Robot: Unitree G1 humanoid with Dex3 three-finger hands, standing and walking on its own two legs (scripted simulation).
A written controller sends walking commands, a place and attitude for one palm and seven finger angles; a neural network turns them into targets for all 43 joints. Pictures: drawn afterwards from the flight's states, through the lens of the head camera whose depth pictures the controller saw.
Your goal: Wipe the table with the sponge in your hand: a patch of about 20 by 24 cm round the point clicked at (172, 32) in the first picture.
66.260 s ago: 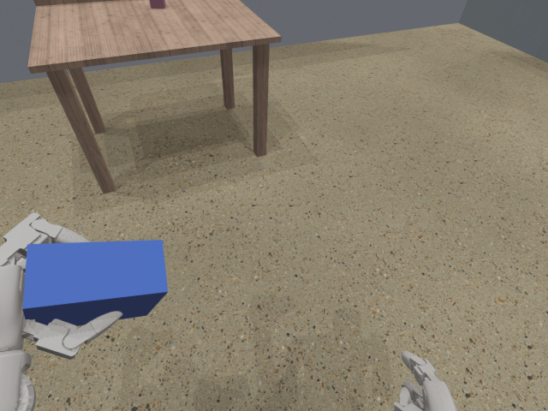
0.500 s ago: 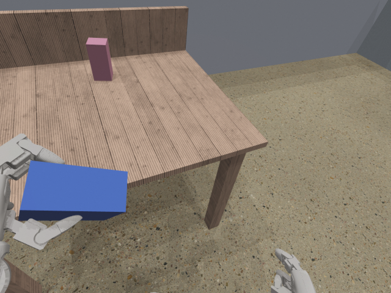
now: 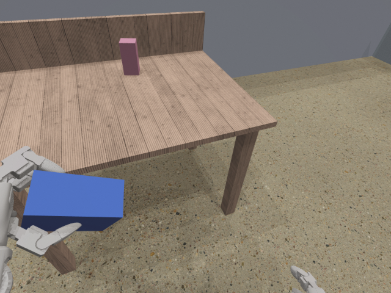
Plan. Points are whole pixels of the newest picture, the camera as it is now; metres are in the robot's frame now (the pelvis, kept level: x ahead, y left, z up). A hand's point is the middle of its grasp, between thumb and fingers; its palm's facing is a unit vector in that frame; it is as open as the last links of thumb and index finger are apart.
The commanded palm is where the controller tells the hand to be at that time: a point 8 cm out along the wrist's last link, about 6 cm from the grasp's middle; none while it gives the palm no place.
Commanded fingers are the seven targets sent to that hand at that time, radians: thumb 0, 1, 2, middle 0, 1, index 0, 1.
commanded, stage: stop stepping back and stand still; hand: left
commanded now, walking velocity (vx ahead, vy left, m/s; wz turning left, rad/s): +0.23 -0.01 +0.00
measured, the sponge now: (87, 205) +0.22 +0.20 +0.13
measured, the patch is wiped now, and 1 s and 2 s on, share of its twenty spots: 0.90 0.90 0.90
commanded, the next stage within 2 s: stand and wait in 0.70 s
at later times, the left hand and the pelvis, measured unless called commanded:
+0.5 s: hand (31, 250) +0.13 +0.22 +0.18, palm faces +0.37 -0.85 -0.38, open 10.4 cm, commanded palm +0.07 +0.26 +0.21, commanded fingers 0.00 0.10 1.30 -1.20 -1.60 -1.20 -1.60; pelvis -0.08 -0.02 +0.00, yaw +1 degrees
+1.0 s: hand (21, 266) +0.11 +0.22 +0.18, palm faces +0.40 -0.85 -0.34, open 10.4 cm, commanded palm +0.07 +0.27 +0.21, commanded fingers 0.00 0.10 1.30 -1.20 -1.60 -1.20 -1.60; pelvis -0.08 -0.02 +0.02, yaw +2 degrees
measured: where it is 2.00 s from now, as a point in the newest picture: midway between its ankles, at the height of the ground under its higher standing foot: outside the picture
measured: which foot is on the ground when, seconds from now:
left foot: down 0.00-0.00, up 0.02-0.16, down 0.18-1.00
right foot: down 0.00-0.18, up 0.20-0.42, down 0.44-1.00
